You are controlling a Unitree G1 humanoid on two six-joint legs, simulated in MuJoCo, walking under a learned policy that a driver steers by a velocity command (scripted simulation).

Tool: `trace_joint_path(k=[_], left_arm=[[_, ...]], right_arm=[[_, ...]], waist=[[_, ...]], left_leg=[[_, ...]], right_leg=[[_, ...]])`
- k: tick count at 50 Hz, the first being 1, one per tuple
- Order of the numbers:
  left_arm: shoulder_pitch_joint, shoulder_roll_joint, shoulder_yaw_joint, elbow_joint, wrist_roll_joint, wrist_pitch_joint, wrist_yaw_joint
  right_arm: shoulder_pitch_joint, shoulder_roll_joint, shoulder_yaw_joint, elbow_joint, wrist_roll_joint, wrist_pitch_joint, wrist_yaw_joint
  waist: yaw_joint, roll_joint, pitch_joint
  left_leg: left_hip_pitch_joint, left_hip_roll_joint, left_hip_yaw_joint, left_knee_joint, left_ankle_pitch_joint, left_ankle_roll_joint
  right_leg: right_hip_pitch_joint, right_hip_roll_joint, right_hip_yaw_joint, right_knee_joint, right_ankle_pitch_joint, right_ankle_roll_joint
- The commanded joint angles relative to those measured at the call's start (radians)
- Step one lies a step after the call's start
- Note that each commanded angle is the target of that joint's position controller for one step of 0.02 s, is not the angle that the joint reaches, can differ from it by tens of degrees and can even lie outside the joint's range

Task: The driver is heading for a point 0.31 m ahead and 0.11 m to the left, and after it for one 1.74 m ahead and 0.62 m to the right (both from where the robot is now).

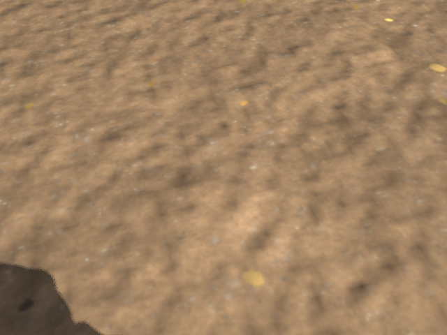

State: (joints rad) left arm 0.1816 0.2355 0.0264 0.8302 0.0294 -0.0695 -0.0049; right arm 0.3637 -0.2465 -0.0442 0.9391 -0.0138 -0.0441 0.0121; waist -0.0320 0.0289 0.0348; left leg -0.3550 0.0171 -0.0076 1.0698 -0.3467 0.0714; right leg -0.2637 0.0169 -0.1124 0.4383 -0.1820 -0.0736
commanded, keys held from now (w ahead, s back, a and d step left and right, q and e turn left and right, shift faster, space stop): w+q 0.20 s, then e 0.80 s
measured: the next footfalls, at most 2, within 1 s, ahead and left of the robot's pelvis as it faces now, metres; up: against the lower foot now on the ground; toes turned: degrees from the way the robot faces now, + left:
left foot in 0.36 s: +0.34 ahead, +0.12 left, +0.00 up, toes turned +12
right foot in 0.84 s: +0.29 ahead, -0.09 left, +0.00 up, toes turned -12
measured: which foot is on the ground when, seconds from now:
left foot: up 0.00-0.34, down 0.36-0.84, up 0.86-1.00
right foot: down 0.00-0.38, up 0.40-0.82, down 0.84-1.00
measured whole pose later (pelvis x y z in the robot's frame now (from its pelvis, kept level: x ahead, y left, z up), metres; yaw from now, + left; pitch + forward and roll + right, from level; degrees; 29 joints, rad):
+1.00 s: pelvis +0.25 -0.01 +0.00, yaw -13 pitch +1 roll +2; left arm 0.24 0.24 0.08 0.83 0.01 0.04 0.01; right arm 0.16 -0.26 -0.07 0.86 -0.03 0.04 -0.02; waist 0.00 0.04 0.05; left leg -0.51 0.03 0.03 1.04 -0.39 -0.02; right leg -0.28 0.04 0.00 0.48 -0.21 -0.08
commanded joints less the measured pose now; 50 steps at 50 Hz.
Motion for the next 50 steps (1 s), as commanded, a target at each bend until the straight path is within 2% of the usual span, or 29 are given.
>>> trace_joint_path(k=[1, 3, 6, 10, 13, 16, 17, 18, 19, 20, 21, 22, 23, 24, 25, 28, 32, 37, 39, 40, 41, 42, 43, 44, 45, 46, 47, 48, 50], left_arm=[[0.089, 0.085, 0.022, -0.003, -0.008, -0.030, 0.008], [0.113, 0.101, 0.029, 0.016, -0.016, -0.043, 0.010], [0.159, 0.095, 0.031, 0.041, -0.014, -0.045, 0.014], [0.189, 0.093, 0.028, 0.068, -0.014, -0.042, 0.019], [0.276, 0.086, 0.019, 0.129, -0.013, -0.036, 0.022], [0.270, 0.111, 0.019, 0.164, -0.016, -0.024, 0.027], [0.254, 0.119, 0.021, 0.168, -0.018, -0.019, 0.028], [0.237, 0.122, 0.020, 0.170, -0.030, -0.014, 0.027], [0.245, 0.090, 0.008, 0.142, -0.044, -0.017, 0.026], [0.410, -0.046, -0.022, 0.142, -0.090, -0.006, 0.021], [0.351, 0.072, 0.015, 0.166, -0.075, 0.019, 0.040], [0.256, 0.080, 0.025, 0.131, -0.058, 0.023, 0.040], [0.206, 0.069, 0.029, 0.123, -0.034, 0.028, 0.039], [0.196, 0.062, 0.037, 0.127, -0.014, 0.040, 0.035], [0.231, 0.043, 0.039, 0.134, 0.000, 0.058, 0.027], [0.270, -0.003, 0.043, 0.133, -0.004, 0.093, 0.019], [0.158, 0.008, 0.044, 0.071, 0.004, 0.119, 0.009], [0.076, 0.040, 0.051, 0.003, 0.001, 0.128, -0.010], [0.073, 0.043, 0.053, -0.017, -0.003, 0.125, -0.013], [0.093, 0.039, 0.053, -0.018, -0.003, 0.119, -0.012], [0.123, 0.054, 0.058, -0.010, -0.001, 0.107, -0.008], [0.139, 0.128, 0.073, -0.016, 0.007, 0.091, 0.002], [0.139, 0.273, 0.107, -0.037, -0.004, 0.089, 0.012], [0.201, 0.249, 0.112, -0.011, -0.001, 0.091, 0.021], [0.158, 0.204, 0.099, -0.014, -0.005, 0.092, 0.027], [0.085, 0.176, 0.090, -0.031, -0.008, 0.097, 0.028], [0.024, 0.161, 0.086, -0.057, -0.016, 0.098, 0.028], [0.003, 0.136, 0.078, -0.071, -0.020, 0.096, 0.025], [0.034, 0.139, 0.079, -0.071, -0.027, 0.089, 0.018]], right_arm=[[0.047, -0.057, -0.019, -0.030, -0.014, 0.018, 0.015], [-0.003, -0.048, -0.022, -0.047, -0.013, 0.028, 0.024], [-0.105, -0.040, -0.021, -0.082, -0.014, 0.034, 0.032], [-0.246, -0.015, -0.006, -0.134, -0.015, 0.028, 0.043], [-0.303, 0.018, 0.013, -0.146, -0.024, 0.018, 0.035], [-0.207, -0.011, 0.009, -0.105, -0.032, 0.000, 0.012], [-0.124, -0.035, 0.001, -0.071, -0.035, -0.011, 0.004], [-0.017, -0.061, -0.007, -0.032, -0.048, -0.029, -0.003], [0.092, -0.143, -0.025, -0.003, -0.067, -0.043, -0.014], [0.107, -0.216, -0.044, -0.002, -0.053, -0.035, -0.020], [0.090, -0.200, -0.051, -0.034, 0.008, -0.019, -0.022], [-0.021, -0.163, -0.038, -0.054, 0.014, -0.012, -0.027], [-0.106, -0.098, -0.018, -0.065, 0.010, -0.009, -0.033], [-0.143, -0.062, -0.008, -0.067, 0.010, -0.008, -0.041], [-0.155, -0.050, -0.004, -0.066, 0.011, -0.004, -0.050], [-0.175, -0.072, -0.011, -0.076, -0.005, -0.007, -0.055], [-0.197, -0.082, -0.016, -0.080, -0.013, 0.004, -0.053], [-0.171, -0.131, -0.036, -0.077, -0.016, 0.033, -0.047], [-0.178, -0.148, -0.044, -0.079, -0.015, 0.045, -0.046], [-0.186, -0.155, -0.048, -0.081, -0.011, 0.052, -0.046], [-0.162, -0.146, -0.051, -0.072, -0.015, 0.061, -0.044], [-0.113, -0.101, -0.045, -0.071, -0.018, 0.075, -0.035], [-0.172, -0.051, -0.030, -0.142, -0.001, 0.083, -0.045], [-0.233, -0.080, -0.033, -0.146, -0.013, 0.096, -0.052], [-0.213, -0.073, -0.034, -0.141, -0.001, 0.099, -0.048], [-0.196, -0.073, -0.034, -0.129, 0.007, 0.089, -0.045], [-0.190, -0.091, -0.041, -0.123, -0.006, 0.079, -0.042], [-0.173, -0.101, -0.044, -0.114, -0.020, 0.076, -0.038], [-0.168, -0.092, -0.045, -0.118, -0.015, 0.078, -0.035]], waist=[[0.020, -0.117, -0.005], [0.011, -0.100, 0.009], [0.024, -0.092, 0.034], [0.046, -0.091, 0.063], [0.068, -0.082, 0.087], [0.021, -0.133, 0.028], [-0.013, -0.134, -0.018], [-0.071, -0.099, -0.073], [-0.095, -0.024, -0.192], [-0.026, 0.207, -0.416], [-0.066, 0.031, -0.480], [-0.033, 0.047, -0.329], [-0.002, 0.027, -0.176], [0.023, 0.036, -0.091], [0.048, 0.053, -0.069], [0.086, 0.050, -0.090], [0.070, 0.112, -0.059], [0.036, 0.090, -0.080], [0.038, 0.086, -0.074], [0.054, 0.064, -0.074], [0.063, 0.004, -0.071], [0.057, -0.218, -0.042], [0.064, -0.401, 0.024], [0.098, -0.239, 0.015], [0.059, -0.186, 0.001], [0.028, -0.150, 0.002], [0.015, -0.160, -0.024], [0.013, -0.151, -0.062], [0.019, -0.102, -0.107]], left_leg=[[-0.171, 0.064, -0.040, 0.044, 0.084, -0.010], [-0.233, 0.072, -0.034, 0.033, 0.144, -0.020], [-0.330, 0.081, -0.021, -0.027, 0.240, -0.034], [-0.311, 0.065, 0.044, -0.251, 0.357, -0.034], [-0.205, 0.009, 0.108, -0.427, 0.346, -0.011], [-0.076, -0.046, 0.125, -0.493, 0.272, 0.031], [0.009, -0.063, 0.115, -0.544, 0.281, 0.047], [0.174, -0.043, 0.098, -0.670, 0.452, 0.064], [0.446, 0.137, -0.029, -0.602, 0.913, 0.093], [0.799, 0.477, -0.338, -0.505, 1.426, 0.288], [0.711, 0.446, -0.298, -0.529, 1.365, 0.298], [0.556, 0.405, -0.205, -0.616, 1.160, 0.254], [0.398, 0.354, -0.141, -0.685, 0.987, 0.203], [0.281, 0.316, -0.079, -0.733, 0.894, 0.163], [0.180, 0.288, -0.023, -0.765, 0.829, 0.145], [0.075, 0.278, 0.057, -0.794, 0.709, 0.165], [0.035, 0.273, 0.102, -0.832, 0.342, 0.149], [0.084, 0.339, 0.089, -0.792, 0.185, 0.141], [0.091, 0.354, 0.093, -0.748, 0.145, 0.111], [0.073, 0.343, 0.117, -0.695, 0.123, 0.076], [0.039, 0.312, 0.147, -0.606, 0.086, 0.022], [-0.031, 0.206, 0.238, -0.373, -0.046, -0.055], [-0.260, 0.005, 0.212, -0.202, -0.303, -0.121], [-0.244, 0.024, 0.066, -0.042, -0.279, -0.118], [-0.247, 0.028, 0.028, 0.000, -0.198, -0.112], [-0.245, 0.035, 0.004, -0.015, -0.108, -0.102], [-0.249, 0.029, -0.001, -0.012, -0.053, -0.093], [-0.237, 0.016, 0.004, 0.016, -0.027, -0.092], [-0.228, 0.008, -0.006, 0.026, -0.017, -0.101]], right_leg=[[0.130, -0.268, 0.230, -0.298, 0.090, -0.068], [0.148, -0.262, 0.158, -0.313, 0.172, -0.068], [0.184, -0.254, 0.076, -0.321, 0.242, -0.069], [0.201, -0.232, -0.028, -0.310, 0.335, -0.056], [0.225, -0.234, -0.057, -0.250, 0.639, -0.062], [0.309, -0.236, -0.023, -0.098, 0.931, -0.060], [0.328, -0.224, -0.005, 0.004, 0.942, -0.050], [0.280, -0.190, -0.013, 0.159, 0.834, -0.026], [0.101, -0.145, -0.017, 0.377, 0.467, 0.001], [-0.182, 0.018, 0.010, 0.755, -0.495, 0.031], [-0.185, 0.021, 0.161, 0.839, -0.482, 0.029], [-0.227, -0.018, 0.166, 0.828, -0.417, 0.027], [-0.248, -0.050, 0.146, 0.772, -0.350, 0.031], [-0.225, -0.068, 0.140, 0.731, -0.296, 0.041], [-0.157, -0.070, 0.124, 0.719, -0.258, 0.055], [-0.104, -0.051, 0.093, 0.699, -0.219, 0.075], [-0.126, -0.082, 0.070, 0.495, -0.132, 0.073], [-0.093, -0.072, 0.034, 0.364, -0.186, 0.051], [-0.056, -0.062, 0.022, 0.280, -0.202, 0.034], [0.001, -0.048, 0.014, 0.187, -0.157, 0.021], [0.063, -0.041, 0.051, 0.076, -0.101, 0.004], [0.071, -0.189, 0.291, -0.149, -0.049, -0.033], [0.050, -0.407, 0.644, -0.228, 0.174, -0.170], [0.036, -0.395, 0.581, -0.193, 0.264, -0.227], [0.039, -0.331, 0.486, -0.161, 0.257, -0.217], [0.042, -0.264, 0.415, -0.156, 0.221, -0.178], [0.079, -0.224, 0.384, -0.144, 0.244, -0.156], [0.110, -0.206, 0.363, -0.125, 0.342, -0.157], [0.156, -0.205, 0.366, -0.106, 0.414, -0.165]])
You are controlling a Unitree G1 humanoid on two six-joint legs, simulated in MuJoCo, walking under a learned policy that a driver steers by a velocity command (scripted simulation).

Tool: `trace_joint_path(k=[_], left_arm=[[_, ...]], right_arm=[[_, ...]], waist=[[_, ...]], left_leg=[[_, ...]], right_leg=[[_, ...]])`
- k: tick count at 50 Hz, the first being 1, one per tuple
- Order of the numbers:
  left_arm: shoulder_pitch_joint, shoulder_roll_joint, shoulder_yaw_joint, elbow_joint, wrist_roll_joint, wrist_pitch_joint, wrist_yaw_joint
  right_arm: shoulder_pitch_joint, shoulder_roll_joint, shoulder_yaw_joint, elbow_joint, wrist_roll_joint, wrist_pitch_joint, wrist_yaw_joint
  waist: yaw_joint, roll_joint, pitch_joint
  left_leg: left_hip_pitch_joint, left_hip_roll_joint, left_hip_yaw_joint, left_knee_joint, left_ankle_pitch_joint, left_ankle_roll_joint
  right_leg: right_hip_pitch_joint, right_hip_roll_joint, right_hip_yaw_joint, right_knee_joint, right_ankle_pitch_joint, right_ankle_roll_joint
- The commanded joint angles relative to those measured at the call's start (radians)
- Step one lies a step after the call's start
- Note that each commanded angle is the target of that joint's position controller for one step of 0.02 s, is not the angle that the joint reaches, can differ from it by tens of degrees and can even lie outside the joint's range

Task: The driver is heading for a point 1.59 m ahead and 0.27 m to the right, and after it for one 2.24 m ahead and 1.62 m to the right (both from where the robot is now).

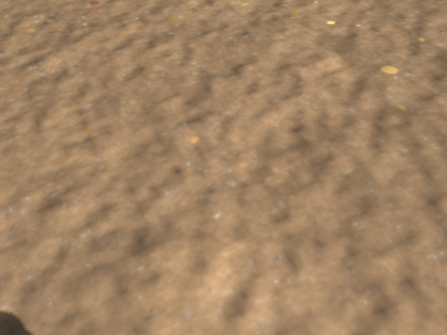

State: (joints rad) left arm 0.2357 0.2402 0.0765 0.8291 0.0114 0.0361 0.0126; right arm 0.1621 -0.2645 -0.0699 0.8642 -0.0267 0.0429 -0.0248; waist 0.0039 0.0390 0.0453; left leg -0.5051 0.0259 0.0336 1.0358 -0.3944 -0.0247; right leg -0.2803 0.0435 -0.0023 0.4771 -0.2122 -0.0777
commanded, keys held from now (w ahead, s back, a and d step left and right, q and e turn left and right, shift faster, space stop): e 0.48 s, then no key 0.16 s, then w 0.36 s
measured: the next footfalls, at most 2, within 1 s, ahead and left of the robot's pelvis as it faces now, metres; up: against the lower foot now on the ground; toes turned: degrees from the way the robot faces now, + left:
left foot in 0.36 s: +0.05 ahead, +0.12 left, +0.00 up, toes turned -16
right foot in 0.76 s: -0.04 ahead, -0.07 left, +0.00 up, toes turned -21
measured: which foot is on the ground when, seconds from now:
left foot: up 0.00-0.34, down 0.36-0.76, up 0.78-1.00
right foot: down 0.00-0.36, up 0.38-0.74, down 0.76-1.00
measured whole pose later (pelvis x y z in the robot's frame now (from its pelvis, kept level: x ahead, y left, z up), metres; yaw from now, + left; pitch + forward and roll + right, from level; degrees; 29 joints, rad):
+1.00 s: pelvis +0.03 -0.01 +0.01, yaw -23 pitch +0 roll +0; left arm 0.38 0.24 0.02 0.93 0.02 -0.05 0.00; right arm 0.24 -0.30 -0.07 0.83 -0.04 0.00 0.05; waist 0.01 0.05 0.02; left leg -0.54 0.07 0.03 0.92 -0.23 0.01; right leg 0.05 0.06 0.03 0.19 -0.24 -0.07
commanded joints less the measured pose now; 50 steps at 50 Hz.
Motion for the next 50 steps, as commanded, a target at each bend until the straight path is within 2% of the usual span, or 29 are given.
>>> trace_joint_path(k=[1, 6, 10, 14, 16, 17, 18, 19, 20, 21, 22, 24, 25, 28, 32, 33, 35, 36, 37, 38, 39, 40, 41, 42, 43, 45, 47, 50], left_arm=[[-0.003, 0.144, 0.031, -0.067, -0.009, -0.020, 0.000], [0.045, 0.173, 0.040, -0.064, 0.001, -0.014, 0.002], [0.025, 0.194, 0.047, -0.074, 0.009, -0.007, -0.008], [-0.022, 0.202, 0.051, -0.084, 0.009, 0.000, -0.018], [-0.070, 0.200, 0.051, -0.090, 0.000, 0.007, -0.022], [-0.091, 0.186, 0.047, -0.097, -0.010, 0.008, -0.019], [-0.060, 0.123, 0.032, -0.108, -0.016, 0.005, -0.016], [-0.028, 0.114, 0.033, -0.111, -0.012, 0.002, -0.008], [-0.034, 0.185, 0.046, -0.098, 0.025, 0.003, -0.008], [-0.019, 0.190, 0.054, -0.079, 0.022, 0.007, -0.016], [0.009, 0.181, 0.055, -0.061, 0.019, 0.015, -0.025], [0.034, 0.171, 0.051, -0.048, 0.014, 0.027, -0.047], [0.014, 0.162, 0.045, -0.052, 0.010, 0.029, -0.051], [-0.049, 0.134, 0.029, -0.075, 0.005, 0.033, -0.049], [-0.066, 0.106, 0.004, -0.077, -0.002, 0.035, -0.041], [-0.067, 0.105, -0.003, -0.077, -0.002, 0.034, -0.040], [-0.075, 0.113, -0.009, -0.078, 0.001, 0.025, -0.040], [-0.049, 0.104, -0.014, -0.065, 0.006, 0.018, -0.041], [0.002, 0.085, -0.022, -0.037, 0.012, 0.005, -0.037], [0.069, 0.100, -0.022, -0.005, 0.017, -0.010, -0.030], [0.172, 0.170, -0.013, 0.014, 0.032, -0.027, -0.022], [0.197, 0.303, 0.022, 0.023, 0.021, -0.032, -0.018], [0.158, 0.244, 0.010, 0.028, 0.023, -0.039, -0.014], [0.099, 0.187, -0.009, 0.017, 0.013, -0.050, -0.013], [0.063, 0.164, -0.015, 0.011, 0.011, -0.060, -0.012], [0.067, 0.141, -0.022, 0.020, 0.007, -0.083, -0.007], [0.110, 0.140, -0.022, 0.046, 0.002, -0.099, -0.012], [0.160, 0.135, -0.022, 0.077, 0.003, -0.105, -0.014]], right_arm=[[0.026, -0.066, -0.017, -0.051, 0.003, -0.006, 0.001], [-0.019, -0.067, -0.011, -0.088, 0.010, 0.004, -0.011], [-0.027, -0.070, -0.006, -0.113, 0.018, -0.005, -0.014], [0.014, -0.078, -0.003, -0.127, 0.028, -0.018, -0.018], [0.082, -0.071, 0.000, -0.118, 0.031, -0.027, -0.023], [0.127, -0.086, -0.003, -0.109, 0.025, -0.034, -0.029], [0.125, -0.172, -0.020, -0.118, 0.007, -0.038, -0.038], [0.028, -0.258, -0.035, -0.158, 0.002, -0.033, -0.035], [0.025, -0.211, -0.027, -0.165, -0.007, -0.030, -0.028], [-0.026, -0.142, -0.006, -0.177, 0.001, -0.031, -0.023], [-0.074, -0.112, 0.002, -0.189, 0.004, -0.031, -0.020], [-0.080, -0.109, 0.005, -0.201, 0.003, -0.033, -0.023], [-0.041, -0.110, 0.004, -0.193, 0.003, -0.034, -0.021], [0.064, -0.134, -0.006, -0.155, 0.005, -0.040, -0.017], [0.056, -0.153, -0.011, -0.140, 0.002, -0.041, 0.000], [0.066, -0.161, -0.014, -0.133, -0.001, -0.040, 0.007], [0.092, -0.182, -0.023, -0.113, -0.008, -0.030, 0.021], [0.088, -0.181, -0.024, -0.105, -0.005, -0.022, 0.028], [0.075, -0.161, -0.019, -0.100, 0.004, -0.018, 0.031], [0.071, -0.119, -0.008, -0.099, 0.002, -0.021, 0.031], [0.053, -0.026, 0.017, -0.127, -0.004, -0.028, 0.038], [-0.040, -0.069, 0.011, -0.179, -0.006, -0.031, 0.031], [-0.086, -0.150, -0.012, -0.183, -0.006, -0.034, 0.032], [-0.045, -0.146, -0.015, -0.159, 0.007, -0.043, 0.046], [0.001, -0.143, -0.016, -0.129, 0.010, -0.053, 0.056], [0.029, -0.127, -0.016, -0.097, -0.011, -0.059, 0.069], [0.012, -0.103, -0.012, -0.099, -0.012, -0.057, 0.073], [-0.066, -0.086, -0.006, -0.124, -0.008, -0.056, 0.076]], waist=[[-0.010, -0.106, -0.118], [0.029, -0.147, -0.093], [0.034, -0.148, -0.097], [0.015, -0.162, -0.110], [-0.029, -0.156, -0.110], [-0.056, -0.129, -0.105], [-0.029, 0.043, -0.101], [0.002, 0.220, -0.064], [0.001, 0.121, -0.052], [0.034, 0.057, -0.033], [0.057, 0.045, -0.013], [0.050, 0.104, -0.028], [0.026, 0.095, -0.033], [-0.028, 0.092, -0.049], [-0.035, 0.134, -0.069], [-0.045, 0.146, -0.088], [-0.055, 0.165, -0.072], [-0.030, 0.145, -0.049], [0.008, 0.108, -0.027], [0.043, 0.032, -0.026], [0.083, -0.211, -0.057], [0.112, -0.325, 0.061], [0.095, -0.191, 0.140], [0.051, -0.169, 0.135], [0.024, -0.169, 0.118], [0.013, -0.156, 0.073], [0.016, -0.132, 0.055], [0.038, -0.133, 0.082]], left_leg=[[-0.084, 0.000, -0.053, 0.037, 0.030, -0.011], [-0.074, -0.013, -0.071, -0.118, -0.007, -0.023], [0.013, -0.038, -0.078, -0.215, -0.025, -0.010], [0.141, -0.073, -0.080, -0.349, -0.034, 0.015], [0.276, -0.089, -0.071, -0.538, 0.047, 0.032], [0.384, -0.057, -0.091, -0.693, 0.125, 0.045], [0.465, 0.151, -0.289, -0.822, 0.046, 0.092], [0.415, 0.365, -0.533, -0.871, 0.128, 0.207], [0.317, 0.391, -0.491, -0.836, 0.240, 0.271], [0.275, 0.324, -0.390, -0.816, 0.289, 0.257], [0.261, 0.252, -0.280, -0.799, 0.323, 0.223], [0.332, 0.188, -0.166, -0.766, 0.428, 0.202], [0.362, 0.182, -0.148, -0.752, 0.481, 0.209], [0.483, 0.215, -0.153, -0.713, 0.595, 0.241], [0.462, 0.218, -0.120, -0.674, 0.640, 0.240], [0.445, 0.216, -0.121, -0.688, 0.535, 0.238], [0.393, 0.214, -0.155, -0.729, 0.228, 0.237], [0.333, 0.205, -0.156, -0.731, 0.088, 0.225], [0.234, 0.183, -0.137, -0.706, -0.017, 0.199], [0.100, 0.147, -0.100, -0.637, -0.106, 0.158], [-0.061, 0.050, 0.024, -0.341, -0.192, 0.103], [-0.240, -0.046, 0.050, -0.225, -0.199, 0.082], [-0.237, 0.023, -0.040, -0.141, -0.110, 0.084], [-0.229, 0.029, -0.051, -0.124, -0.029, 0.081], [-0.208, 0.040, -0.048, -0.123, 0.026, 0.073], [-0.179, 0.045, -0.024, -0.085, 0.115, 0.055], [-0.200, 0.047, -0.010, -0.072, 0.163, 0.038], [-0.243, 0.057, 0.004, -0.130, 0.215, 0.010]], right_leg=[[0.190, -0.231, 0.268, -0.144, 0.431, -0.163], [0.206, -0.233, 0.360, -0.156, 0.286, -0.181], [0.153, -0.219, 0.417, -0.144, 0.262, -0.180], [0.106, -0.195, 0.484, -0.125, 0.293, -0.147], [0.045, -0.153, 0.489, -0.100, 0.249, -0.096], [-0.031, -0.107, 0.466, -0.067, 0.142, -0.043], [-0.151, -0.006, 0.351, 0.085, -0.106, 0.023], [-0.298, 0.162, 0.120, 0.298, -0.337, 0.060], [-0.254, 0.069, 0.129, 0.497, -0.350, 0.069], [-0.222, 0.057, 0.136, 0.576, -0.293, 0.070], [-0.216, 0.051, 0.123, 0.639, -0.234, 0.078], [-0.253, 0.043, 0.089, 0.695, -0.185, 0.106], [-0.260, 0.042, 0.080, 0.677, -0.185, 0.120], [-0.280, 0.039, 0.082, 0.563, -0.213, 0.140], [-0.128, 0.017, 0.036, 0.327, -0.259, 0.122], [-0.077, 0.018, 0.006, 0.267, -0.265, 0.110], [0.000, 0.026, -0.038, 0.149, -0.269, 0.078], [0.078, 0.028, -0.056, 0.035, -0.209, 0.055], [0.211, 0.032, -0.068, -0.104, -0.112, 0.026], [0.365, -0.001, 0.001, -0.162, -0.123, 0.002], [0.492, -0.254, 0.338, -0.301, -0.376, -0.037], [0.347, -0.420, 0.626, -0.398, -0.485, -0.159], [0.286, -0.395, 0.569, -0.393, -0.470, -0.187], [0.289, -0.336, 0.489, -0.395, -0.432, -0.164], [0.307, -0.289, 0.408, -0.405, -0.342, -0.134], [0.330, -0.238, 0.295, -0.398, -0.134, -0.122], [0.342, -0.231, 0.240, -0.389, -0.011, -0.129], [0.331, -0.233, 0.207, -0.402, 0.035, -0.144]])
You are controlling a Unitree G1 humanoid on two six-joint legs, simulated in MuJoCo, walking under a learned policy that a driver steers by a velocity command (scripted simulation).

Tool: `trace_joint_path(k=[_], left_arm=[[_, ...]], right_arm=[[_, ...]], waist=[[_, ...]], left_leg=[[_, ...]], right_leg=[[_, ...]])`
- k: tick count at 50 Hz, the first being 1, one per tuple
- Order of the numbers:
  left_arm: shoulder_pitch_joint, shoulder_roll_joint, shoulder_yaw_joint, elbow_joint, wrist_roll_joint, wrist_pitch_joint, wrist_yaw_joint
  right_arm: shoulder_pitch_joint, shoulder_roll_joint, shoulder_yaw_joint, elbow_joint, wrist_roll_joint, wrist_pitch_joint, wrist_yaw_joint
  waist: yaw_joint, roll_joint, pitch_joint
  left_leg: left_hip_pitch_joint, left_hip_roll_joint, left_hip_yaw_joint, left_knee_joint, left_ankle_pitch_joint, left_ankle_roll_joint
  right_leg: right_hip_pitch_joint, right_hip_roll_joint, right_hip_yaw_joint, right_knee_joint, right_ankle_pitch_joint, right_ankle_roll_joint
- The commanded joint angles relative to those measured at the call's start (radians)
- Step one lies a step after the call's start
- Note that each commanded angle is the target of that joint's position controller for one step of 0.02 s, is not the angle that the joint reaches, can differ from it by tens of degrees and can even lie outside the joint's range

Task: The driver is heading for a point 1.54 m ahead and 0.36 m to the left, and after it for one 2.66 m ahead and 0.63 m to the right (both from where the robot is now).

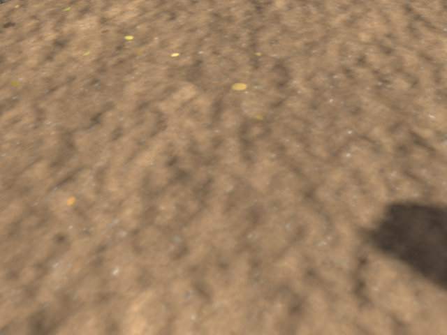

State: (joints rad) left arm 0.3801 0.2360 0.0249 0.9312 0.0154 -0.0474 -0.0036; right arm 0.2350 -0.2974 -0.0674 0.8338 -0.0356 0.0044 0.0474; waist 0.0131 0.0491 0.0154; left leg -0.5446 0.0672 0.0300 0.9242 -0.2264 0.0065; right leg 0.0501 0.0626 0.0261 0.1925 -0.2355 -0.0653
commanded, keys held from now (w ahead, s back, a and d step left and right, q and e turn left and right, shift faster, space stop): w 0.74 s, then w+q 0.26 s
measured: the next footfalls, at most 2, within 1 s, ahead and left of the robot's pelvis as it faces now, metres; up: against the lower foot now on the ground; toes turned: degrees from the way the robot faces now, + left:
left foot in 0.22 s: +0.27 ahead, +0.13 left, +0.00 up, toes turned +4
right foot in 0.78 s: +0.60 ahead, -0.04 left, +0.00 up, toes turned -3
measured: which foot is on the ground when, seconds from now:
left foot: up 0.00-0.20, down 0.22-0.78, up 0.80-1.00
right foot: down 0.00-0.24, up 0.26-0.76, down 0.78-1.00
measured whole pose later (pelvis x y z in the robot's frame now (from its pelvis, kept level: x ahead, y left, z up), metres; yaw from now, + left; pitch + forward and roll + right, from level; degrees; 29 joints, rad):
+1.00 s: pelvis +0.54 +0.03 +0.00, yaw +6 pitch -1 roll -1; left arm 0.27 0.23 0.04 0.97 0.02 -0.10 0.00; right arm 0.28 -0.24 -0.05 0.95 -0.02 -0.03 0.02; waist -0.01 0.04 0.06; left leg -0.51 0.07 -0.02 1.12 -0.25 0.07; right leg -0.15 0.04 -0.17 0.33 -0.18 -0.09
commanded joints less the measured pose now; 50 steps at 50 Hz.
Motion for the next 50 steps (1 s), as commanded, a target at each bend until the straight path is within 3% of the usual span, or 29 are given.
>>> trace_joint_path(k=[1, 5, 8, 10, 11, 12, 13, 14, 15, 16, 18, 21, 24, 29, 33, 36, 38, 39, 40, 41, 42, 43, 44, 46, 50], left_arm=[[0.026, 0.139, 0.029, -0.017, 0.001, -0.022, 0.002], [0.064, 0.160, 0.032, 0.017, 0.004, -0.031, 0.007], [0.056, 0.180, 0.036, 0.033, 0.004, -0.033, 0.013], [0.026, 0.199, 0.039, 0.038, 0.008, -0.033, 0.013], [0.019, 0.198, 0.039, 0.041, 0.007, -0.029, 0.012], [0.032, 0.162, 0.026, 0.024, 0.004, -0.031, 0.010], [0.128, 0.043, 0.003, -0.001, -0.019, -0.033, 0.001], [0.071, 0.134, 0.025, 0.008, 0.003, -0.034, 0.001], [0.018, 0.150, 0.034, -0.005, 0.001, -0.035, -0.005], [-0.021, 0.131, 0.027, -0.010, 0.001, -0.040, -0.011], [-0.012, 0.098, 0.021, 0.001, 0.018, -0.020, -0.019], [-0.037, 0.075, 0.017, 0.000, 0.021, 0.003, -0.032], [-0.167, 0.073, 0.015, -0.039, 0.025, 0.012, -0.037], [-0.359, 0.042, -0.002, -0.103, 0.017, 0.003, -0.042], [-0.450, 0.046, -0.006, -0.139, 0.012, -0.002, -0.037], [-0.418, 0.066, 0.003, -0.141, 0.012, -0.012, -0.030], [-0.238, 0.100, 0.023, -0.087, 0.014, -0.023, -0.014], [-0.065, 0.130, 0.038, -0.036, 0.027, -0.035, -0.003], [0.088, 0.226, 0.064, -0.016, 0.056, -0.040, 0.014], [0.079, 0.269, 0.077, -0.018, 0.049, -0.030, 0.006], [-0.004, 0.199, 0.067, -0.027, 0.013, -0.023, 0.000], [-0.097, 0.136, 0.049, -0.040, 0.005, -0.028, -0.002], [-0.141, 0.091, 0.039, -0.042, 0.009, -0.036, -0.004], [-0.144, 0.052, 0.027, -0.022, 0.005, -0.049, 0.006], [-0.081, 0.082, 0.036, 0.005, -0.004, -0.079, 0.009]], right_arm=[[-0.166, -0.048, -0.006, -0.103, 0.001, -0.017, 0.005], [-0.250, -0.031, 0.007, -0.144, 0.004, -0.023, 0.008], [-0.232, -0.040, 0.005, -0.152, 0.006, -0.027, 0.001], [-0.086, -0.063, -0.010, -0.111, 0.009, -0.033, -0.018], [0.082, -0.083, -0.023, -0.053, 0.005, -0.042, -0.031], [0.255, -0.154, -0.042, -0.015, -0.016, -0.053, -0.047], [0.313, -0.272, -0.064, 0.002, -0.024, -0.059, -0.045], [0.232, -0.212, -0.050, 0.000, 0.009, -0.054, -0.035], [0.113, -0.151, -0.034, -0.020, 0.016, -0.056, -0.033], [0.054, -0.092, -0.018, -0.027, 0.015, -0.063, -0.028], [0.025, -0.044, 0.000, -0.007, 0.017, -0.079, -0.031], [0.091, -0.043, 0.003, 0.035, 0.025, -0.101, -0.032], [0.150, -0.044, 0.005, 0.069, 0.028, -0.104, -0.034], [0.220, -0.034, 0.014, 0.111, 0.030, -0.105, -0.038], [0.273, -0.042, 0.016, 0.147, 0.022, -0.101, -0.048], [0.251, -0.057, 0.014, 0.160, 0.014, -0.095, -0.059], [0.232, -0.071, 0.011, 0.165, 0.009, -0.088, -0.060], [0.218, -0.068, 0.014, 0.160, 0.016, -0.085, -0.058], [0.239, -0.008, 0.032, 0.118, 0.040, -0.088, -0.050], [0.353, 0.049, 0.037, 0.123, 0.060, -0.083, -0.050], [0.253, -0.059, 0.007, 0.128, 0.037, -0.074, -0.060], [0.188, -0.043, 0.007, 0.108, 0.037, -0.080, -0.054], [0.165, -0.019, 0.009, 0.110, 0.035, -0.078, -0.050], [0.183, 0.007, 0.008, 0.120, 0.008, -0.051, -0.034], [0.096, 0.032, 0.006, 0.083, 0.007, -0.017, -0.014]], waist=[[0.035, -0.144, 0.120], [0.045, -0.149, 0.138], [0.021, -0.148, 0.131], [-0.055, -0.142, 0.049], [-0.129, -0.100, -0.046], [-0.187, -0.010, -0.168], [-0.129, 0.267, -0.277], [-0.107, 0.131, -0.209], [-0.057, 0.057, -0.076], [-0.040, -0.010, -0.019], [0.006, 0.022, 0.010], [0.016, 0.015, 0.020], [-0.003, 0.001, 0.068], [-0.043, 0.001, 0.092], [-0.067, 0.009, 0.099], [-0.033, 0.019, 0.078], [0.042, 0.027, -0.021], [0.118, 0.003, -0.112], [0.142, -0.124, -0.255], [0.077, -0.273, -0.350], [0.070, -0.101, -0.231], [0.037, -0.090, -0.090], [0.013, -0.075, -0.027], [-0.029, -0.112, 0.013], [-0.044, -0.104, 0.038]], left_leg=[[-0.201, 0.015, 0.012, -0.054, 0.065, -0.025], [-0.120, 0.000, 0.029, -0.219, 0.101, 0.000], [-0.013, -0.027, 0.051, -0.297, 0.062, 0.051], [0.209, -0.090, 0.076, -0.349, 0.022, 0.089], [0.418, -0.118, 0.087, -0.409, 0.037, 0.110], [0.673, 0.054, -0.105, -0.457, -0.128, 0.149], [0.856, 0.336, -0.644, -0.629, -0.346, 0.247], [0.746, 0.318, -0.764, -0.722, -0.376, 0.243], [0.616, 0.298, -0.586, -0.707, -0.343, 0.229], [0.509, 0.250, -0.461, -0.729, -0.209, 0.215], [0.404, 0.167, -0.293, -0.761, -0.026, 0.177], [0.391, 0.146, -0.202, -0.794, 0.129, 0.192], [0.430, 0.131, -0.151, -0.834, 0.165, 0.199], [0.476, 0.093, -0.066, -0.821, 0.350, 0.181], [0.580, 0.124, -0.056, -0.790, 0.481, 0.178], [0.667, 0.152, -0.046, -0.695, 0.715, 0.166], [0.671, 0.137, -0.039, -0.466, 0.936, 0.142], [0.556, 0.102, -0.019, -0.259, 0.823, 0.127], [0.286, 0.025, 0.022, 0.070, 0.437, 0.100], [0.003, -0.142, -0.002, 0.361, -0.331, 0.083], [-0.055, -0.074, -0.102, 0.398, -0.241, 0.100], [-0.056, -0.035, -0.102, 0.351, -0.143, 0.101], [-0.026, -0.001, -0.097, 0.300, -0.087, 0.100], [0.044, 0.024, -0.089, 0.251, -0.048, 0.080], [-0.043, 0.042, -0.063, 0.212, 0.043, 0.056]], right_leg=[[-0.007, -0.251, 0.166, -0.117, 0.081, -0.156], [-0.021, -0.268, 0.123, -0.088, 0.254, -0.144], [-0.008, -0.295, 0.107, -0.043, 0.408, -0.122], [-0.018, -0.277, 0.064, 0.142, 0.731, -0.088], [-0.068, -0.229, 0.017, 0.357, 0.791, -0.066], [-0.253, -0.171, -0.021, 0.657, 0.529, -0.046], [-0.559, 0.029, -0.044, 0.998, -0.201, -0.005], [-0.631, 0.005, 0.102, 1.099, -0.234, -0.033], [-0.656, -0.059, 0.082, 1.110, -0.141, -0.045], [-0.631, -0.101, 0.063, 1.056, -0.065, -0.046], [-0.557, -0.147, 0.037, 0.972, -0.020, -0.030], [-0.576, -0.158, 0.004, 0.930, 0.015, -0.004], [-0.706, -0.181, -0.027, 0.838, 0.107, 0.026], [-0.707, -0.153, -0.084, 0.555, 0.252, 0.049], [-0.672, -0.119, -0.108, 0.416, 0.261, 0.021], [-0.597, -0.081, -0.114, 0.358, 0.158, -0.025], [-0.376, -0.020, -0.126, 0.309, 0.084, -0.066], [-0.135, -0.053, -0.091, 0.260, 0.125, -0.096], [0.162, -0.314, 0.211, 0.249, 0.010, -0.161], [0.310, -0.537, 0.630, 0.138, 0.009, -0.268], [0.186, -0.472, 0.555, 0.104, -0.069, -0.226], [0.024, -0.433, 0.391, 0.055, -0.041, -0.190], [-0.078, -0.386, 0.282, 0.013, 0.021, -0.150], [-0.192, -0.323, 0.129, -0.029, 0.117, -0.097], [-0.194, -0.306, -0.016, -0.068, 0.244, -0.085]])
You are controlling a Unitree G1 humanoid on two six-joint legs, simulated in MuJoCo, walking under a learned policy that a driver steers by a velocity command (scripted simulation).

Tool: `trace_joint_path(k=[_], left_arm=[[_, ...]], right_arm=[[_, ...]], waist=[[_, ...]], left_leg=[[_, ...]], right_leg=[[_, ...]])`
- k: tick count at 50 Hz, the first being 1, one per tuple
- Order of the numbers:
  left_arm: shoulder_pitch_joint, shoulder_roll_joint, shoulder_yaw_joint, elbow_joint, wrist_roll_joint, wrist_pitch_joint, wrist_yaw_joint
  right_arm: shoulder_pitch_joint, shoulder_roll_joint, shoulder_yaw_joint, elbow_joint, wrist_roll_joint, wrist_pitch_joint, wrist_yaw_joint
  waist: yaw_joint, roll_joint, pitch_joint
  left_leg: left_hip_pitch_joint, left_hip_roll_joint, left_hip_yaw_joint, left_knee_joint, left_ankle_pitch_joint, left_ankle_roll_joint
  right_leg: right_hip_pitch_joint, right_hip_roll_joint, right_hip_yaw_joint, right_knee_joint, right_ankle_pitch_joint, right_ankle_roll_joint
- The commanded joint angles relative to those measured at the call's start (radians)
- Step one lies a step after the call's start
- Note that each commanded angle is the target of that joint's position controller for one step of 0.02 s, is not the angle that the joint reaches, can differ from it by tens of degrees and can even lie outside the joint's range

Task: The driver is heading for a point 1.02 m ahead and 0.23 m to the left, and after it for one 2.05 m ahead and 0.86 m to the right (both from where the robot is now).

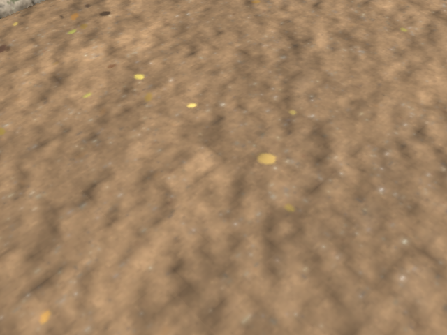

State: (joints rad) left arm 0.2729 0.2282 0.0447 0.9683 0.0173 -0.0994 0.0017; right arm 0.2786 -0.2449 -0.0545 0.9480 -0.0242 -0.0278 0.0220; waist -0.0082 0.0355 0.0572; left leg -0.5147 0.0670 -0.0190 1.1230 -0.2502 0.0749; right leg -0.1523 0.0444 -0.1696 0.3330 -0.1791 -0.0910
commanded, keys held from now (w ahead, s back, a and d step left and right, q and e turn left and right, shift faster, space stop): w+q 0.60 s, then w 0.40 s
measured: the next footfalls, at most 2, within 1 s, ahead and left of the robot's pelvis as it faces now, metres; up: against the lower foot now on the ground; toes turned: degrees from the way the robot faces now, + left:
left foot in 0.34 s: +0.32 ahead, +0.11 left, +0.00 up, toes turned +16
right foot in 0.88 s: +0.68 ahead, +0.08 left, +0.00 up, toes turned +24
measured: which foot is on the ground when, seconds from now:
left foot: up 0.00-0.32, down 0.34-0.88, up 0.90-1.00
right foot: down 0.00-0.34, up 0.36-0.86, down 0.88-1.00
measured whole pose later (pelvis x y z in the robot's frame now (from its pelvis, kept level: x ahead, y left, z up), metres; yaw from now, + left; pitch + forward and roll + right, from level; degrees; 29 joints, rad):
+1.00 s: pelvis +0.56 +0.11 -0.01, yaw +26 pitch +0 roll +0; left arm 0.18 0.25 0.04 0.82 0.03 -0.06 -0.01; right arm 0.35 -0.27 -0.05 0.91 -0.02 -0.06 0.00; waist -0.03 0.03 0.05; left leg -0.30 -0.07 -0.07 1.16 -0.35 0.09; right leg -0.32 0.04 -0.07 0.49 -0.17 -0.07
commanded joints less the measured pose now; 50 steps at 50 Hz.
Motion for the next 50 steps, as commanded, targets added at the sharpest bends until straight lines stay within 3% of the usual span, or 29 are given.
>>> trace_joint_path(k=[1, 6, 9, 11, 14, 15, 16, 17, 18, 19, 20, 21, 23, 25, 28, 34, 38, 39, 41, 42, 43, 44, 45, 46, 47, 48, 50], left_arm=[[0.041, 0.089, 0.016, -0.027, -0.003, -0.028, 0.005], [0.092, 0.085, 0.011, -0.009, -0.002, -0.024, 0.011], [0.149, 0.103, 0.014, 0.011, -0.001, -0.018, 0.022], [0.169, 0.113, 0.016, 0.021, 0.003, -0.007, 0.029], [0.142, 0.153, 0.027, 0.014, 0.010, 0.013, 0.039], [0.132, 0.168, 0.032, 0.007, 0.012, 0.024, 0.038], [0.121, 0.178, 0.036, -0.004, 0.009, 0.033, 0.034], [0.111, 0.160, 0.032, -0.033, 0.005, 0.033, 0.028], [0.122, 0.060, 0.019, -0.114, -0.010, 0.021, 0.004], [0.001, 0.137, 0.027, -0.147, -0.001, 0.005, -0.002], [-0.047, 0.118, 0.020, -0.164, -0.012, -0.010, -0.006], [-0.025, 0.118, 0.019, -0.151, -0.013, -0.017, -0.002], [0.002, 0.105, 0.018, -0.145, 0.023, 0.016, -0.001], [0.009, 0.090, 0.016, -0.155, 0.035, 0.051, -0.009], [-0.091, 0.084, 0.012, -0.201, 0.033, 0.069, -0.015], [-0.287, 0.082, 0.000, -0.270, 0.023, 0.064, -0.026], [-0.377, 0.082, -0.011, -0.308, 0.015, 0.049, -0.034], [-0.375, 0.089, -0.010, -0.313, 0.014, 0.045, -0.034], [-0.276, 0.116, 0.000, -0.290, 0.012, 0.036, -0.028], [-0.177, 0.139, 0.011, -0.259, 0.010, 0.031, -0.019], [-0.027, 0.158, 0.022, -0.214, 0.010, 0.022, -0.008], [0.131, 0.211, 0.037, -0.188, 0.030, 0.014, 0.008], [0.200, 0.322, 0.067, -0.174, 0.046, 0.020, 0.007], [0.133, 0.243, 0.055, -0.170, 0.011, 0.036, -0.006], [0.028, 0.176, 0.039, -0.188, 0.000, 0.037, -0.010], [-0.020, 0.125, 0.026, -0.189, 0.005, 0.032, -0.014], [-0.019, 0.094, 0.013, -0.157, 0.004, 0.020, -0.009]], right_arm=[[0.016, -0.021, -0.007, -0.045, -0.004, 0.018, 0.014], [-0.167, -0.003, 0.007, -0.114, -0.001, 0.011, 0.027], [-0.260, 0.001, 0.016, -0.154, -0.007, 0.009, 0.032], [-0.279, -0.010, 0.015, -0.171, -0.011, 0.007, 0.035], [-0.186, -0.042, -0.002, -0.154, -0.014, 0.009, 0.027], [-0.102, -0.061, -0.014, -0.131, -0.013, 0.006, 0.023], [0.026, -0.088, -0.031, -0.092, -0.018, -0.003, 0.015], [0.162, -0.173, -0.063, -0.061, -0.031, -0.007, 0.000], [0.103, -0.280, -0.090, -0.090, -0.014, 0.005, -0.006], [0.128, -0.274, -0.088, -0.094, 0.006, 0.020, -0.011], [0.072, -0.224, -0.076, -0.088, 0.010, 0.019, -0.021], [0.031, -0.163, -0.062, -0.085, 0.014, 0.012, -0.023], [-0.030, -0.117, -0.044, -0.094, 0.021, -0.009, -0.030], [-0.005, -0.129, -0.043, -0.089, 0.028, -0.031, -0.025], [0.053, -0.164, -0.051, -0.084, 0.026, -0.038, -0.021], [0.177, -0.147, -0.042, -0.066, 0.022, -0.036, -0.025], [0.229, -0.143, -0.032, -0.047, 0.009, -0.038, -0.036], [0.225, -0.152, -0.032, -0.045, 0.006, -0.040, -0.040], [0.178, -0.174, -0.034, -0.051, 0.004, -0.045, -0.045], [0.164, -0.186, -0.036, -0.050, 0.001, -0.048, -0.044], [0.145, -0.190, -0.035, -0.049, 0.003, -0.051, -0.038], [0.148, -0.151, -0.023, -0.070, 0.009, -0.056, -0.032], [0.291, -0.057, -0.007, -0.077, 0.049, -0.054, -0.026], [0.258, -0.137, -0.017, -0.062, 0.013, -0.052, -0.032], [0.173, -0.138, -0.020, -0.076, 0.005, -0.049, -0.028], [0.112, -0.122, -0.013, -0.091, 0.002, -0.050, -0.022], [0.096, -0.100, -0.008, -0.099, -0.011, -0.033, -0.008]], waist=[[-0.018, -0.091, 0.007], [0.015, -0.092, 0.043], [0.045, -0.092, 0.052], [0.043, -0.099, 0.049], [-0.016, -0.138, -0.020], [-0.051, -0.139, -0.070], [-0.109, -0.114, -0.140], [-0.168, -0.021, -0.227], [-0.081, 0.245, -0.294], [-0.127, 0.057, -0.287], [-0.095, 0.002, -0.160], [-0.042, -0.078, -0.072], [0.023, -0.081, -0.048], [0.038, -0.058, -0.060], [0.014, -0.025, -0.035], [-0.071, 0.022, -0.020], [-0.103, 0.033, 0.000], [-0.094, 0.039, 0.004], [-0.032, 0.050, -0.014], [0.010, 0.054, -0.059], [0.085, 0.022, -0.134], [0.144, -0.042, -0.247], [0.092, -0.292, -0.379], [0.070, -0.184, -0.316], [0.038, -0.096, -0.145], [0.030, -0.042, -0.080], [-0.007, -0.098, -0.037]], left_leg=[[-0.108, 0.047, -0.007, -0.010, 0.103, -0.018], [-0.134, 0.027, 0.065, -0.288, 0.262, -0.028], [-0.120, 0.006, 0.128, -0.421, 0.265, -0.003], [-0.103, -0.018, 0.152, -0.468, 0.205, 0.027], [0.036, -0.106, 0.197, -0.488, 0.047, 0.094], [0.126, -0.139, 0.198, -0.511, 0.001, 0.120], [0.295, -0.164, 0.178, -0.588, 0.014, 0.150], [0.528, -0.025, -0.031, -0.656, -0.067, 0.206], [0.825, 0.261, -0.624, -0.771, -0.047, 0.376], [0.813, 0.273, -0.682, -0.856, -0.004, 0.386], [0.707, 0.262, -0.534, -0.861, 0.057, 0.350], [0.556, 0.216, -0.435, -0.878, 0.186, 0.297], [0.414, 0.115, -0.293, -0.890, 0.347, 0.240], [0.377, 0.077, -0.248, -0.894, 0.441, 0.234], [0.360, 0.044, -0.231, -0.915, 0.430, 0.210], [0.494, 0.031, -0.228, -0.898, 0.483, 0.141], [0.588, 0.065, -0.238, -0.871, 0.568, 0.134], [0.602, 0.080, -0.243, -0.860, 0.600, 0.128], [0.587, 0.088, -0.226, -0.794, 0.769, 0.097], [0.585, 0.077, -0.213, -0.696, 0.898, 0.083], [0.548, 0.037, -0.173, -0.522, 0.903, 0.066], [0.388, -0.009, -0.146, -0.271, 0.645, 0.053], [0.067, -0.197, -0.053, 0.107, -0.052, 0.002], [-0.047, -0.177, -0.111, 0.199, -0.231, 0.016], [-0.080, -0.121, -0.115, 0.195, -0.146, 0.015], [-0.069, -0.085, -0.104, 0.142, -0.091, 0.012], [-0.012, -0.041, -0.080, 0.053, -0.063, -0.001]], right_leg=[[0.017, -0.280, 0.148, -0.213, 0.206, -0.055], [0.063, -0.246, 0.016, -0.202, 0.339, -0.034], [0.155, -0.276, -0.024, -0.178, 0.430, -0.031], [0.229, -0.297, -0.048, -0.127, 0.554, -0.027], [0.293, -0.315, -0.089, 0.082, 0.951, -0.020], [0.289, -0.317, -0.092, 0.226, 0.987, -0.022], [0.218, -0.308, -0.100, 0.434, 0.883, -0.008], [0.012, -0.274, -0.106, 0.739, 0.564, 0.024], [-0.471, -0.019, -0.030, 1.135, -0.341, 0.096], [-0.604, -0.035, 0.183, 1.177, -0.303, 0.086], [-0.642, -0.099, 0.207, 1.117, -0.206, 0.077], [-0.576, -0.137, 0.201, 0.998, -0.149, 0.077], [-0.448, -0.165, 0.207, 0.878, -0.133, 0.101], [-0.418, -0.162, 0.191, 0.813, -0.130, 0.125], [-0.476, -0.161, 0.168, 0.689, -0.029, 0.150], [-0.542, -0.130, 0.153, 0.424, 0.171, 0.137], [-0.518, -0.094, 0.130, 0.293, 0.178, 0.094], [-0.490, -0.086, 0.133, 0.264, 0.157, 0.077], [-0.331, -0.049, 0.129, 0.202, 0.085, 0.037], [-0.210, -0.015, 0.119, 0.187, 0.040, 0.018], [-0.030, -0.011, 0.116, 0.124, 0.073, -0.007], [0.213, -0.176, 0.289, 0.118, -0.017, -0.053], [0.471, -0.456, 0.780, 0.050, -0.073, -0.208], [0.386, -0.452, 0.924, -0.053, -0.145, -0.211], [0.229, -0.415, 0.748, -0.065, -0.172, -0.191], [0.126, -0.363, 0.626, -0.090, -0.091, -0.165], [0.014, -0.277, 0.458, -0.131, 0.055, -0.115]])
Velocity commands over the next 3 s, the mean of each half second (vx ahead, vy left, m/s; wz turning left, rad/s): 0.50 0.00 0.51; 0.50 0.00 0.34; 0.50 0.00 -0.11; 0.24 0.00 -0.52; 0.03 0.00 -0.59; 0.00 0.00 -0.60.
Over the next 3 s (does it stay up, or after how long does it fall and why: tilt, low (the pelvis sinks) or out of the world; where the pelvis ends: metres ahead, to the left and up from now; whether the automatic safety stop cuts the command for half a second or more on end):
stays up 0.92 0.32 -0.01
